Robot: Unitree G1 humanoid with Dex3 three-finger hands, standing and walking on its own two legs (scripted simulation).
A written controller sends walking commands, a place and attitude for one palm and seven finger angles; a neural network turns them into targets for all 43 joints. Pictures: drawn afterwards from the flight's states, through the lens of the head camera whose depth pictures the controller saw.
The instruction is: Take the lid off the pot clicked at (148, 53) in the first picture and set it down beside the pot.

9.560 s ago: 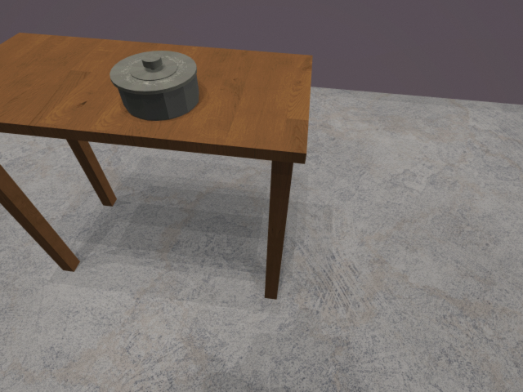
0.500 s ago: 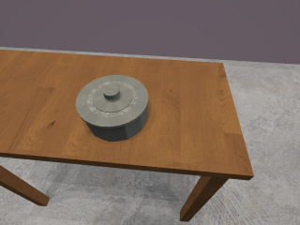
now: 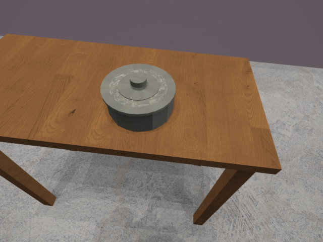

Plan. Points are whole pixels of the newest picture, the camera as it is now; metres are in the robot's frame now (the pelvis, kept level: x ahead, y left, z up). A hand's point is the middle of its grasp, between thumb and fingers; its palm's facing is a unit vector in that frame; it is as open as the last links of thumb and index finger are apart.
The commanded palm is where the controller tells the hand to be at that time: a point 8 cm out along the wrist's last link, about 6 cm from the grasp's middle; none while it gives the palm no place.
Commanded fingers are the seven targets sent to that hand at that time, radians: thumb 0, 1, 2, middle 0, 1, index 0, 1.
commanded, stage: come to a stop and stand still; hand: left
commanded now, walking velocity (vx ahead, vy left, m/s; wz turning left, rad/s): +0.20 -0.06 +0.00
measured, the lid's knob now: (138, 80) +0.47 +0.10 +0.14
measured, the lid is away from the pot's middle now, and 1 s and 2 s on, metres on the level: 0.00 0.00 0.00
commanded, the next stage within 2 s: look again from close up in 1.12 s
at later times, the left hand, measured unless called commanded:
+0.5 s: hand out of the picture -0.01 +0.21 -0.17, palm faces -0.06 -0.98 -0.18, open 7.3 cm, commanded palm none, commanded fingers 0.00 0.90 0.90 -0.20 -0.30 -0.20 -0.30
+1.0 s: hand out of the picture +0.00 +0.16 -0.17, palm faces +0.00 -0.99 -0.17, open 7.3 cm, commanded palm none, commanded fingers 0.00 0.90 0.90 -0.20 -0.30 -0.20 -0.30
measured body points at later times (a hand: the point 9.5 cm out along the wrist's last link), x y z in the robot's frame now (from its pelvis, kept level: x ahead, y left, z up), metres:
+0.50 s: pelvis -0.03 +0.03 +0.01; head +0.03 +0.04 +0.45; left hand +0.00 +0.26 -0.16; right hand -0.08 -0.17 -0.14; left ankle -0.02 +0.11 -0.73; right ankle -0.08 -0.08 -0.72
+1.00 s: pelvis +0.02 +0.00 +0.01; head +0.04 +0.01 +0.45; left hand +0.00 +0.21 -0.16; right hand +0.01 -0.22 -0.15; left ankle -0.03 +0.11 -0.73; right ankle -0.07 -0.08 -0.73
